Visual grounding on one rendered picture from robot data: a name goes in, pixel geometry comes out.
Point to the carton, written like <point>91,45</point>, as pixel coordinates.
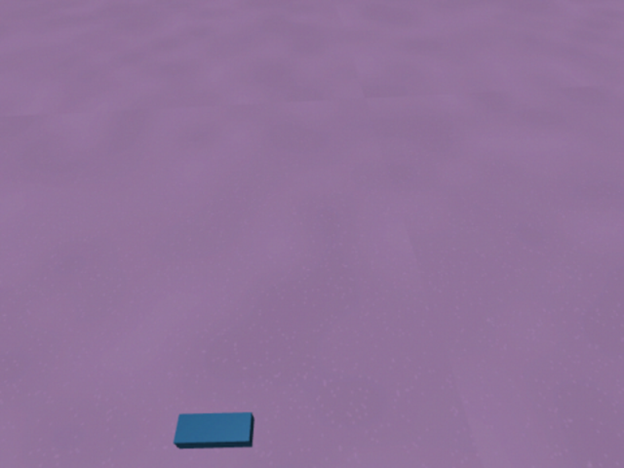
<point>214,430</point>

